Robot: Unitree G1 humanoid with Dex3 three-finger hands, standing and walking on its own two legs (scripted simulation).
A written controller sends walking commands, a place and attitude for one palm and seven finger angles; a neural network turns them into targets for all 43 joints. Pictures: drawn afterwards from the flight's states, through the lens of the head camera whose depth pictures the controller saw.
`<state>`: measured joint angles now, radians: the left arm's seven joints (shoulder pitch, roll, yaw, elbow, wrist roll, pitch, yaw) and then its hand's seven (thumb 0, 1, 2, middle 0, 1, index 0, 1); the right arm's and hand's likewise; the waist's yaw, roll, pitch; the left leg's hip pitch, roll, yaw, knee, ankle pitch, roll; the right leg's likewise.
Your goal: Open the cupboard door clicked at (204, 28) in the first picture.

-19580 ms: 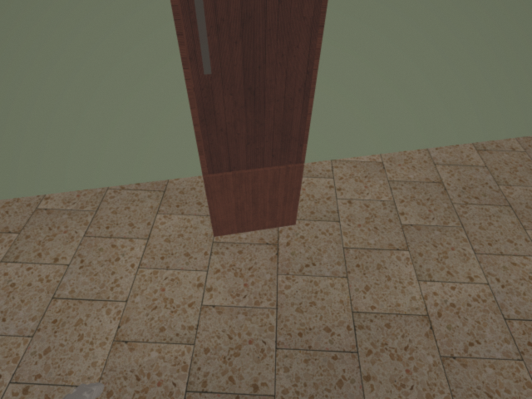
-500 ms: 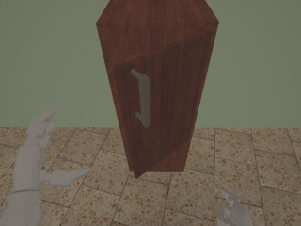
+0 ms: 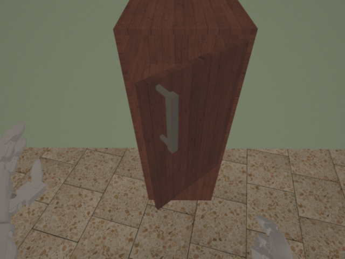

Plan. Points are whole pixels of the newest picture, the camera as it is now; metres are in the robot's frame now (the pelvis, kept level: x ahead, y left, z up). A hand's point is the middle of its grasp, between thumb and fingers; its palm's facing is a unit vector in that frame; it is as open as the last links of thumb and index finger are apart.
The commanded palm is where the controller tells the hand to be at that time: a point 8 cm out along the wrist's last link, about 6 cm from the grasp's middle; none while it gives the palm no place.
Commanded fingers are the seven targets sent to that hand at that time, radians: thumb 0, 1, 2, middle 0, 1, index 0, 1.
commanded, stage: draw the hand back to the body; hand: left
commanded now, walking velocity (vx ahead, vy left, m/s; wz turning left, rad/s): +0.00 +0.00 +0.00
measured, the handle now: (167, 121) +0.38 +0.07 +0.14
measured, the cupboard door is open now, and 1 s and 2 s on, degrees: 39 39 39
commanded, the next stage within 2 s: step back with the hand held close in 0.28 s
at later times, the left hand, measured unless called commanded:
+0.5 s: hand (44, 180) +0.19 +0.25 +0.16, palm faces +0.44 -0.79 -0.43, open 7.4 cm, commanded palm +0.14 +0.29 +0.17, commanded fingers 0.00 0.90 0.90 -0.20 -0.30 -0.20 -0.30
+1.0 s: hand (14, 224) +0.12 +0.27 +0.15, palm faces +0.37 -0.78 -0.51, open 7.4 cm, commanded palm +0.06 +0.31 +0.17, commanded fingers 0.00 0.90 0.90 -0.20 -0.30 -0.20 -0.30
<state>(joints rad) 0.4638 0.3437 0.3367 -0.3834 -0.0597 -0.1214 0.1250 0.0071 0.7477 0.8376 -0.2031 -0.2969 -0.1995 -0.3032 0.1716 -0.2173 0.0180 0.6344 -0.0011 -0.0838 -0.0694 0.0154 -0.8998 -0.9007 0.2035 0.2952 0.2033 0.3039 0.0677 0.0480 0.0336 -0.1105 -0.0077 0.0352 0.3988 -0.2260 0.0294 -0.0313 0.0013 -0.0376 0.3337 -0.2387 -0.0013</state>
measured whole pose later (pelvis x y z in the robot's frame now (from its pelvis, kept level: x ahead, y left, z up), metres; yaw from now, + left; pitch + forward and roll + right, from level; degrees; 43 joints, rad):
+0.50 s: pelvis +0.00 -0.01 +0.00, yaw +0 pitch -2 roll -1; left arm 0.47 0.36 0.37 -0.39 -0.06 -0.15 0.11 0.01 0.89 0.90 -0.21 -0.30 -0.21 -0.30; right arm 0.18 -0.23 0.02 0.62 0.01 -0.06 -0.06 0.02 -0.90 -0.90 0.20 0.30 0.20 0.30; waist 0.05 0.07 0.02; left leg -0.16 0.02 0.03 0.43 -0.23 0.02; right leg -0.07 0.03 -0.04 0.33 -0.23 -0.02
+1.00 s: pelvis -0.09 +0.01 -0.02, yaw -1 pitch +0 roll -2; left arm 0.57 0.43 0.42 -0.52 -0.03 -0.20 0.15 0.01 0.89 0.90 -0.21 -0.30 -0.21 -0.30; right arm 0.21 -0.22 -0.01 0.54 0.02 -0.04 -0.08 0.01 -0.90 -0.90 0.20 0.30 0.20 0.30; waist -0.01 0.01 0.05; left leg -0.39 0.01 0.06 0.57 -0.17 0.05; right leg -0.33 0.01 -0.02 0.52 -0.19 0.01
